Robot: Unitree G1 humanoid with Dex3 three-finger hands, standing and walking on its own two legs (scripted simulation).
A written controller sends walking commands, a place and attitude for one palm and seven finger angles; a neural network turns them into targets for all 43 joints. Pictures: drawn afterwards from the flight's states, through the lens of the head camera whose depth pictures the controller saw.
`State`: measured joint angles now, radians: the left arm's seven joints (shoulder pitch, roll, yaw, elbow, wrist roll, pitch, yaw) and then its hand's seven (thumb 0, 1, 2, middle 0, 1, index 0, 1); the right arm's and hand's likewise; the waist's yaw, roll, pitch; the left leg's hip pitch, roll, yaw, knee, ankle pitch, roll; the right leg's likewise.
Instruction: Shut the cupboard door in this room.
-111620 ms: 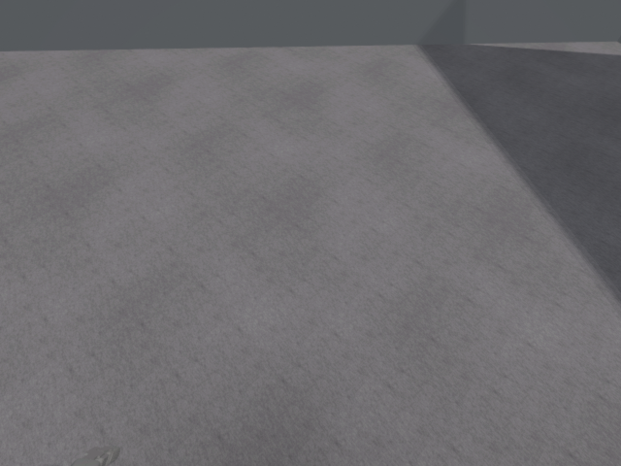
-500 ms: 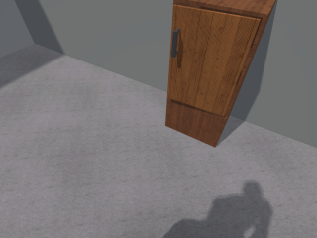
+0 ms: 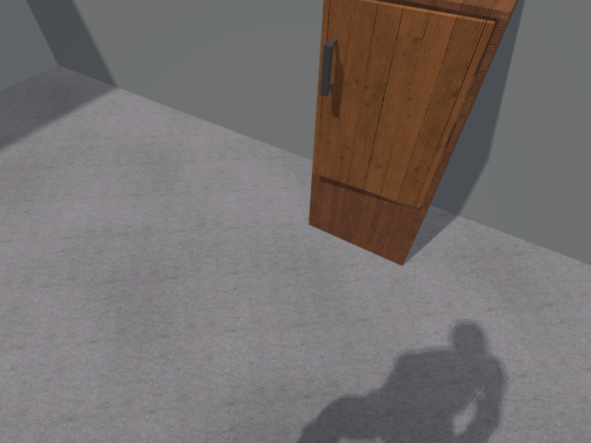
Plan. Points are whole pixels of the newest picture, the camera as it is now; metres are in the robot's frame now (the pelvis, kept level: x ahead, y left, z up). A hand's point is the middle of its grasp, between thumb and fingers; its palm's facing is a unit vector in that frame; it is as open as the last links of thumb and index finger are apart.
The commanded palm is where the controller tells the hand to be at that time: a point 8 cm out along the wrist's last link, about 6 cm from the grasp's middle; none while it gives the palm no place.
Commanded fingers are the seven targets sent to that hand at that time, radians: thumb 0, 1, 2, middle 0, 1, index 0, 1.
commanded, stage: look to check the result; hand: left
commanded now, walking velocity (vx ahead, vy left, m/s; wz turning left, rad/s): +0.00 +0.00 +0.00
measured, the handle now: (329, 67) +1.04 -0.05 +0.01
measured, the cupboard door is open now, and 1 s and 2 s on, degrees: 4 4 4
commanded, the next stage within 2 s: walk to a spot facing it in 0.20 s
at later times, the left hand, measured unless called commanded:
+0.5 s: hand out of the picture +0.05 +0.20 -0.18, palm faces +0.05 -0.97 -0.23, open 7.4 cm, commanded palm none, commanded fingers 0.00 0.90 0.90 -0.20 -0.30 -0.20 -0.30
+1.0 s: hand (156, 375) +0.25 +0.26 -0.17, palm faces +0.24 -0.96 -0.17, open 7.4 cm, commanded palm none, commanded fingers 0.00 0.90 0.90 -0.20 -0.30 -0.20 -0.30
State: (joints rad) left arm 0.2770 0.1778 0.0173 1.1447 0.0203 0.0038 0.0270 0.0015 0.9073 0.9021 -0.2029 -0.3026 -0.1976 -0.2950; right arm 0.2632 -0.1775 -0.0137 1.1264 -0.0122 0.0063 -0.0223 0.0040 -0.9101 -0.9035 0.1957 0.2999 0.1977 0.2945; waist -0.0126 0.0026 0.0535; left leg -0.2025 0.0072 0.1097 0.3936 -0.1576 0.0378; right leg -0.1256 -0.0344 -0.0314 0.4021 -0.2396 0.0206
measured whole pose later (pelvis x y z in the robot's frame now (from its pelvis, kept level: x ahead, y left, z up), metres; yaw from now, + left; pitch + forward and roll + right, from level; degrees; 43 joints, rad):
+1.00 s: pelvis +0.19 +0.06 -0.01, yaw +15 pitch +0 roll +0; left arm 0.10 0.17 0.06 0.97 0.03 0.00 -0.01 0.00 0.91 0.90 -0.20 -0.30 -0.20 -0.29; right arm 0.41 -0.11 -0.01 1.10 -0.02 -0.05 -0.03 0.00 -0.91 -0.90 0.20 0.30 0.20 0.29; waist -0.05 -0.02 0.10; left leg -0.03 -0.07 0.01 0.36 -0.33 0.07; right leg -0.55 -0.09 -0.03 0.77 -0.17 0.03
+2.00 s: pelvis +0.35 +0.08 -0.01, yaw -14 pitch -1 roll +0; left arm 0.14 0.22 0.06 0.88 0.03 0.04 0.01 0.00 0.91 0.90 -0.20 -0.30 -0.20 -0.30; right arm 0.22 -0.27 -0.05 0.94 -0.01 0.07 -0.02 0.01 -0.91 -0.90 0.19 0.30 0.20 0.29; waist -0.03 0.04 0.10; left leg -0.45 0.07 0.06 1.07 -0.46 -0.07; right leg -0.28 0.00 0.00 0.56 -0.27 -0.02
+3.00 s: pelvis +0.49 +0.05 +0.00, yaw -26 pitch +0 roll +0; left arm 0.23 0.18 0.06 1.05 0.03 0.01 -0.02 0.01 0.91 0.90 -0.20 -0.30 -0.20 -0.29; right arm 0.32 -0.14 -0.01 1.03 -0.04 -0.04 -0.02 0.00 -0.91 -0.90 0.20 0.30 0.20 0.29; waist -0.01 -0.03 0.06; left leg -0.18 0.06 0.15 0.45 -0.26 0.00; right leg -0.44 -0.05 -0.04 0.89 -0.35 -0.01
